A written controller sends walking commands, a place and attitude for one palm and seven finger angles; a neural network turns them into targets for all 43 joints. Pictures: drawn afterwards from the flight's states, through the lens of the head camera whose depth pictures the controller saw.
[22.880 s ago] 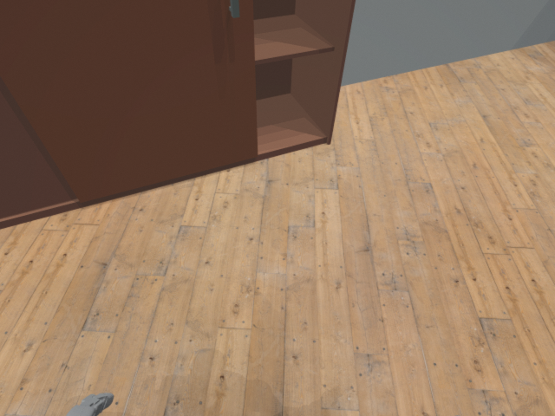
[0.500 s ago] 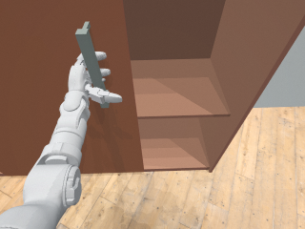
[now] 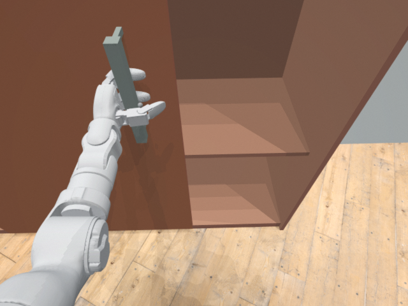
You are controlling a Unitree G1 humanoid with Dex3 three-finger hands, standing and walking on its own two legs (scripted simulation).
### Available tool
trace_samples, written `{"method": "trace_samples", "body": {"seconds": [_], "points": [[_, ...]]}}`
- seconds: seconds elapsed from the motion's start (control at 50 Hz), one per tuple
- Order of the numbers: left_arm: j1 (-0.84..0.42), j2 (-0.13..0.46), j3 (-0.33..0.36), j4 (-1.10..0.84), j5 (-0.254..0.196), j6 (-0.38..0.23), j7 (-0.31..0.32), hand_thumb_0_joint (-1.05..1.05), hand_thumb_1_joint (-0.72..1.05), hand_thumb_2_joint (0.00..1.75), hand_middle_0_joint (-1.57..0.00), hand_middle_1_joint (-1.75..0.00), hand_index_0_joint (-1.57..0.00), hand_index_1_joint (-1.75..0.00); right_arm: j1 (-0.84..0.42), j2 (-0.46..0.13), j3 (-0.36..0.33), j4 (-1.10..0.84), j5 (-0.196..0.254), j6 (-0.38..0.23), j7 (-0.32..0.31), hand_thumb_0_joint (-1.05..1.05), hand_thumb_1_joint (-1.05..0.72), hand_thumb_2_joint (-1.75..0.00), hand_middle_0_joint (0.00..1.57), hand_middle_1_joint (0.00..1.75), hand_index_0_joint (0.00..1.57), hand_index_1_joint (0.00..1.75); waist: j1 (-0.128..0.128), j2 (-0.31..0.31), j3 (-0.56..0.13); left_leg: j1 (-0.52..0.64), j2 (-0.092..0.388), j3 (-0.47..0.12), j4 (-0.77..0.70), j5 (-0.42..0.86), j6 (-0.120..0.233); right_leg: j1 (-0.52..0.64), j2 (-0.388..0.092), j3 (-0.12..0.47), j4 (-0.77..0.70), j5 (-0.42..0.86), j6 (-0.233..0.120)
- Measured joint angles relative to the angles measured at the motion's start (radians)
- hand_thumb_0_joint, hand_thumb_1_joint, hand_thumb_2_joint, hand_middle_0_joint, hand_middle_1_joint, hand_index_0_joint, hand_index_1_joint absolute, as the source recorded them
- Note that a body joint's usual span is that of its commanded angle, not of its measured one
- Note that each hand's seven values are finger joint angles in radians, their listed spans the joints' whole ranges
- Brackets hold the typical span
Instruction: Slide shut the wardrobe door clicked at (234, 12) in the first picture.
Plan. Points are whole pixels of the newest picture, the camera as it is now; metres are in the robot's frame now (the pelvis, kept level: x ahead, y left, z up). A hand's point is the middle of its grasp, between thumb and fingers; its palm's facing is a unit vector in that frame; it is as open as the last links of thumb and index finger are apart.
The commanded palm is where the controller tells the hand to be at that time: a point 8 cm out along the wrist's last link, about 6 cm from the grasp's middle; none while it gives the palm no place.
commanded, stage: grip the handle and tug to test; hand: left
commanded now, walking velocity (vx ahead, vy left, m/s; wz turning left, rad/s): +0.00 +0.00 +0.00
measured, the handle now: (131, 92) +0.51 +0.14 +0.14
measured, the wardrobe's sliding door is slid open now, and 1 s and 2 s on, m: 0.44 0.44 0.39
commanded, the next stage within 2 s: tug the door sideways, standing still in 0.98 s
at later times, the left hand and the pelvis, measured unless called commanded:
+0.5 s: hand (140, 104) +0.47 +0.11 +0.15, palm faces +0.02 -1.00 +0.00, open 5.5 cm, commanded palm +0.44 +0.16 +0.15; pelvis +0.01 +0.00 +0.00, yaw +0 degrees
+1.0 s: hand (140, 105) +0.47 +0.11 +0.15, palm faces +0.02 -1.00 +0.00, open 5.6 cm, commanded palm +0.42 +0.16 +0.15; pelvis +0.04 -0.01 +0.01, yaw -2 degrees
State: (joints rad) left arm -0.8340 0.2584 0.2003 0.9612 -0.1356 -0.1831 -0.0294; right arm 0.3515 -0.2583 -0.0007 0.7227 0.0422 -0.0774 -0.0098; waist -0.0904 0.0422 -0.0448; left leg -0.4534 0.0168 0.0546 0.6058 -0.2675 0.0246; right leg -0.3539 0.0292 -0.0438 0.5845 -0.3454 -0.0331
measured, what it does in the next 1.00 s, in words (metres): stands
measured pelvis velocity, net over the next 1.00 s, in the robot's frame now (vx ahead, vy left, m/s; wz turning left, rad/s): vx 0.04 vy -0.01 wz -0.03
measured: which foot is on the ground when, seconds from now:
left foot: down 0.00-1.00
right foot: down 0.00-1.00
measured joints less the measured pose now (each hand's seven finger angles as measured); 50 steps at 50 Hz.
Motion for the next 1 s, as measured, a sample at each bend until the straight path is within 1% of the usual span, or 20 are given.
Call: {"method": "trace_samples", "body": {"seconds": [0.2, 0.28, 0.62, 0.74, 0.86, 1.0], "points": [[0.017, 0.002, 0.014, -0.017, -0.005, 0.009, -0.008, 0.00, 0.59, 0.77, -0.42, -1.36, -0.40, -1.35, 0.002, -0.002, 0.000, -0.003, 0.000, 0.003, 0.002, 0.01, -0.90, -0.90, 0.20, 0.30, 0.20, 0.30, 0.000, 0.002, -0.006, 0.005, 0.002, 0.002, -0.005, -0.001, -0.002, 0.004, 0.003, 0.003, -0.005, 0.000, -0.002], [0.031, 0.004, 0.013, -0.033, -0.007, 0.015, -0.009, 0.01, 0.72, 0.83, -0.43, -1.38, -0.41, -1.37, 0.003, -0.001, -0.001, -0.008, 0.001, 0.006, 0.002, 0.01, -0.90, -0.90, 0.20, 0.30, 0.20, 0.30, -0.001, 0.002, -0.007, 0.012, 0.004, 0.003, -0.008, -0.003, -0.003, 0.010, 0.004, 0.004, -0.009, -0.001, -0.003], [0.074, -0.004, 0.014, -0.093, -0.016, 0.038, -0.007, 0.01, 0.72, 0.82, -0.41, -1.40, -0.39, -1.39, -0.007, -0.002, -0.004, -0.019, 0.003, 0.018, 0.003, 0.01, -0.90, -0.90, 0.20, 0.30, 0.20, 0.30, 0.005, 0.006, -0.009, 0.033, 0.005, 0.004, -0.020, -0.008, -0.007, 0.031, 0.007, 0.007, -0.022, -0.004, -0.007], [0.130, -0.007, 0.015, -0.165, -0.024, 0.062, -0.003, 0.01, 0.73, 0.81, -0.40, -1.40, -0.39, -1.40, -0.008, -0.002, -0.008, -0.035, 0.003, 0.022, 0.009, 0.01, -0.90, -0.90, 0.20, 0.30, 0.20, 0.30, 0.006, 0.009, -0.017, 0.051, 0.007, 0.013, -0.033, -0.012, -0.008, 0.045, 0.008, 0.017, -0.035, -0.005, -0.007], [0.191, -0.017, 0.007, -0.254, -0.032, 0.093, -0.001, 0.01, 0.74, 0.80, -0.40, -1.40, -0.38, -1.40, -0.012, -0.001, -0.010, -0.051, 0.006, 0.028, 0.013, 0.01, -0.90, -0.90, 0.20, 0.30, 0.20, 0.30, 0.012, 0.009, -0.023, 0.075, 0.006, 0.020, -0.047, -0.020, -0.008, 0.068, 0.008, 0.024, -0.051, -0.010, -0.006], [0.276, -0.035, -0.004, -0.391, -0.037, 0.146, 0.010, 0.01, 0.74, 0.79, -0.38, -1.40, -0.36, -1.40, -0.029, 0.001, -0.012, -0.071, 0.007, 0.035, 0.018, 0.01, -0.90, -0.90, 0.20, 0.30, 0.20, 0.30, 0.021, 0.009, -0.031, 0.105, 0.003, 0.026, -0.070, -0.027, -0.008, 0.095, 0.006, 0.031, -0.074, -0.011, -0.002]]}}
